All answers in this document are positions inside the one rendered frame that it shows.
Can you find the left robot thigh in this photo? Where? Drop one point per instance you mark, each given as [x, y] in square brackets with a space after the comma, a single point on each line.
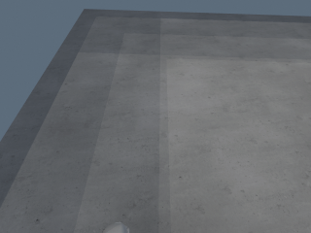
[116, 228]

